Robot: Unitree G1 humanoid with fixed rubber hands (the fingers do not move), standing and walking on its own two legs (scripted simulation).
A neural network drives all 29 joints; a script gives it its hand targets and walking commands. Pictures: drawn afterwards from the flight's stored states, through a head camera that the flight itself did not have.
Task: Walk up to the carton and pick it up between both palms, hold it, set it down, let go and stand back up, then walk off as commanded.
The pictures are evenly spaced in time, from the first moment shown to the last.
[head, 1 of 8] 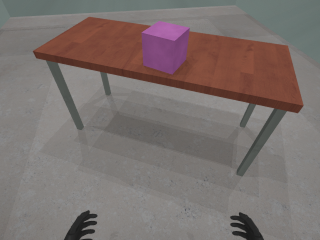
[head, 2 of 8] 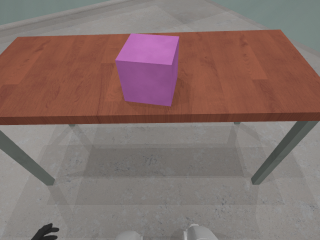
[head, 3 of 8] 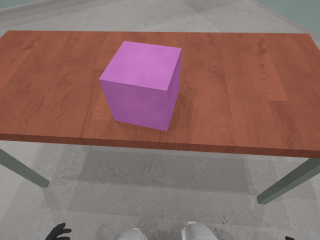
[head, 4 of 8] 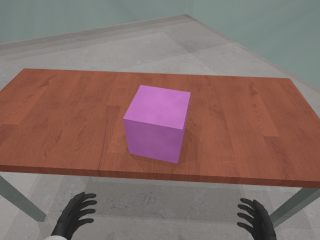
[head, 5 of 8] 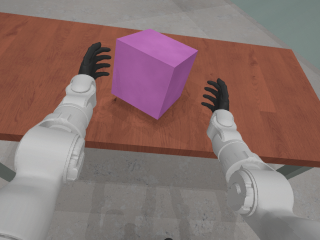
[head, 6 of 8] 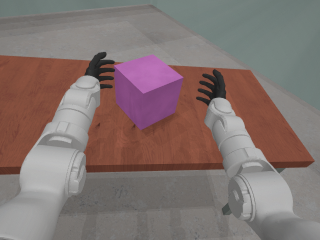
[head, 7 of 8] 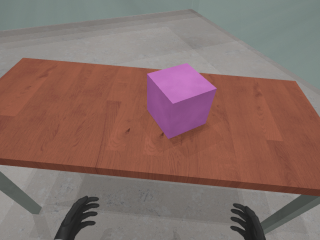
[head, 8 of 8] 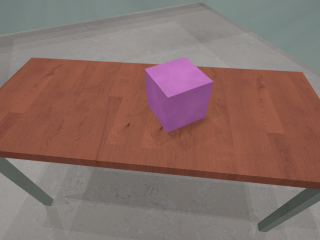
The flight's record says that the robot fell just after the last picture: no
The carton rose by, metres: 0.03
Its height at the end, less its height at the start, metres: +0.00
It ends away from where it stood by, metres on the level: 0.13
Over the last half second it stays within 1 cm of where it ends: yes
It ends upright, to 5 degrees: yes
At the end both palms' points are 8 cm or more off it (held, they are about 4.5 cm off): yes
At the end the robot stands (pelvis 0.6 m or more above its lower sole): yes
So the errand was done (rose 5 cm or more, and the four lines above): no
